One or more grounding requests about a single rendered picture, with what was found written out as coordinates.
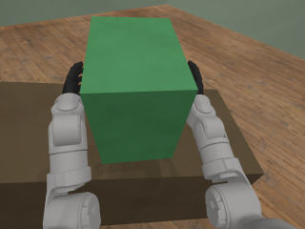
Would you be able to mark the right robot hand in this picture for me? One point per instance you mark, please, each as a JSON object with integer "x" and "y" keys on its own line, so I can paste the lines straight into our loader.
{"x": 196, "y": 76}

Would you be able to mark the right robot forearm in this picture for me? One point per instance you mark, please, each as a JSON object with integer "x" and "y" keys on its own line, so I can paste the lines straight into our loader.
{"x": 219, "y": 163}

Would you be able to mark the left robot forearm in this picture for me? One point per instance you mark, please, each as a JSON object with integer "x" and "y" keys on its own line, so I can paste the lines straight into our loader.
{"x": 68, "y": 147}

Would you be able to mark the left robot hand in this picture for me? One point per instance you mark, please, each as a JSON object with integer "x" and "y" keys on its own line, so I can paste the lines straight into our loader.
{"x": 72, "y": 80}

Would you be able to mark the carton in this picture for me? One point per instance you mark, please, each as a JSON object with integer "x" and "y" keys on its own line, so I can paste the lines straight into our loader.
{"x": 137, "y": 88}

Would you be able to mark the pedestal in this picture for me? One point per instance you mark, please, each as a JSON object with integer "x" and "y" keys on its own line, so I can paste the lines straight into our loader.
{"x": 142, "y": 191}

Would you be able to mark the left robot upper arm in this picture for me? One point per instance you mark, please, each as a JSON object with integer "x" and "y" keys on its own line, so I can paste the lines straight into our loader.
{"x": 73, "y": 211}

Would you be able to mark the right robot upper arm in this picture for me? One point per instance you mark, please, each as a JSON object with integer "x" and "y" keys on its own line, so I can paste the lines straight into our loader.
{"x": 234, "y": 205}

